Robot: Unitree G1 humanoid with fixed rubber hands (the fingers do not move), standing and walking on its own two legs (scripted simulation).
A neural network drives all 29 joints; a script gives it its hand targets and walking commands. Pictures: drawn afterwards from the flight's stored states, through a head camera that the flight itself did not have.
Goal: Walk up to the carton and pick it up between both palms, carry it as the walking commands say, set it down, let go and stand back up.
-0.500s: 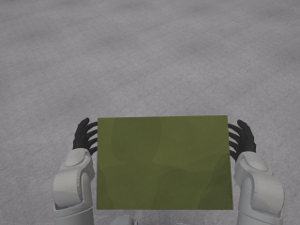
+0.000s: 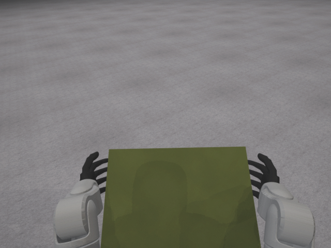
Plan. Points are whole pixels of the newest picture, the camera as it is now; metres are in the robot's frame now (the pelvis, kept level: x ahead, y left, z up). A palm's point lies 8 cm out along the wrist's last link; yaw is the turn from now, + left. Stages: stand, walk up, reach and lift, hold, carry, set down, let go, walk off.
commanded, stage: carry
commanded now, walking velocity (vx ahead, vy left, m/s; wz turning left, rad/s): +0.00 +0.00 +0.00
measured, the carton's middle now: (177, 197) +0.26 +0.00 +0.01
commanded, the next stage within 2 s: none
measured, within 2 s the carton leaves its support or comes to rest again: neither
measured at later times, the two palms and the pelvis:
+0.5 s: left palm (87, 205) +0.18 +0.18 +0.10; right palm (281, 214) +0.18 -0.19 +0.10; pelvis -0.04 +0.00 +0.00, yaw +0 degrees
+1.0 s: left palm (87, 205) +0.18 +0.18 +0.10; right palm (279, 210) +0.18 -0.19 +0.10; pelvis -0.05 +0.00 +0.01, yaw -1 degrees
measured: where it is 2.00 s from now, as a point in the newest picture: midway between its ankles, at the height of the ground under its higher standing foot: outside the picture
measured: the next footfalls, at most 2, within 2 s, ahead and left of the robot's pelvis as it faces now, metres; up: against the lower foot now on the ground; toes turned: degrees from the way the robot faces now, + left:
right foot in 0.56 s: +0.01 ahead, -0.12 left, +0.00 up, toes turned -1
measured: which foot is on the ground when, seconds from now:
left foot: down 0.00-1.00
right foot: down 0.00-0.38, up 0.40-0.54, down 0.56-1.00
